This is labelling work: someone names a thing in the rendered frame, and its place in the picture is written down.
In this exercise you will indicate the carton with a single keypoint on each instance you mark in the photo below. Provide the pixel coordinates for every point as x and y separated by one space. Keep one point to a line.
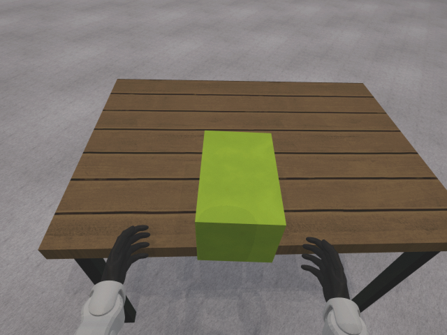
239 213

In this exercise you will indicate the right robot hand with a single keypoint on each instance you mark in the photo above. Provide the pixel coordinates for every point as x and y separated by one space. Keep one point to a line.
331 274

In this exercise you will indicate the robot right forearm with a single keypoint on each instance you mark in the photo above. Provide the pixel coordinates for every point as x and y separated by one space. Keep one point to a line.
342 317

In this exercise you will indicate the robot left forearm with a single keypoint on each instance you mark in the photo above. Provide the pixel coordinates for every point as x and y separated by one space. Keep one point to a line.
103 312

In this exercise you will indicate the left robot hand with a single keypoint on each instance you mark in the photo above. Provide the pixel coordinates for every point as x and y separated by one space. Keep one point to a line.
120 259

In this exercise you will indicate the table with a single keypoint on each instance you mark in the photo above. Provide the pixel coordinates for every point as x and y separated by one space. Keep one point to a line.
346 172

